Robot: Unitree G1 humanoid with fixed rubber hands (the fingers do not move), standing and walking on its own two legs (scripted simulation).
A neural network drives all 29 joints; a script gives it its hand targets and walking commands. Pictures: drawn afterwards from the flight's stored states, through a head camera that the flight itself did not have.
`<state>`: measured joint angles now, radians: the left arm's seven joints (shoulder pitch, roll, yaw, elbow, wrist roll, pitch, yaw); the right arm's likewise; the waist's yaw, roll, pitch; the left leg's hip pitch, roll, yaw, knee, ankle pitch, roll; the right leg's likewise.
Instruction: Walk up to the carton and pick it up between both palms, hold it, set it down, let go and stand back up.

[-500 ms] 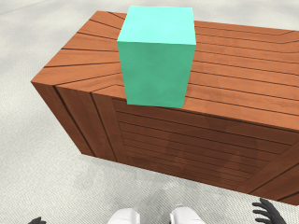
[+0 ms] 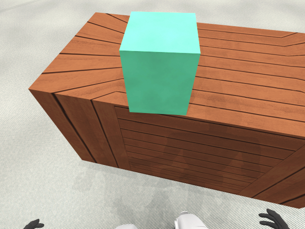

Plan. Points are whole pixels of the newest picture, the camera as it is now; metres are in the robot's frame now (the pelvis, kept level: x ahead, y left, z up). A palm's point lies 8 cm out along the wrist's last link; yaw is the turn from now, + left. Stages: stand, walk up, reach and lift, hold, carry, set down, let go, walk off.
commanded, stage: walk up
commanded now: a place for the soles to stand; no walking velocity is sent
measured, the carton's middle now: (160, 66) +0.59 +0.01 +0.07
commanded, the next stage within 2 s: none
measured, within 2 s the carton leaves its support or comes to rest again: neither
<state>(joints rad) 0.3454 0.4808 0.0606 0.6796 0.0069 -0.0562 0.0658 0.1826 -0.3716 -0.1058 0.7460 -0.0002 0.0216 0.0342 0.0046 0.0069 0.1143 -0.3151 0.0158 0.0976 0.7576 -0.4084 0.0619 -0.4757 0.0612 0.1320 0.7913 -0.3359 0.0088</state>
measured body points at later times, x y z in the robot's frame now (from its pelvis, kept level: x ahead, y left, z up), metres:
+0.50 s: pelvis +0.00 +0.02 +0.00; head +0.02 +0.04 +0.45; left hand +0.10 +0.36 -0.09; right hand +0.12 -0.29 -0.08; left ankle +0.02 +0.09 -0.71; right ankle +0.02 -0.14 -0.64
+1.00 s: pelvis +0.01 +0.02 -0.02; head +0.04 +0.02 +0.43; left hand +0.12 +0.35 -0.11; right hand +0.12 -0.30 -0.11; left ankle +0.02 +0.09 -0.71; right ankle +0.10 -0.13 -0.71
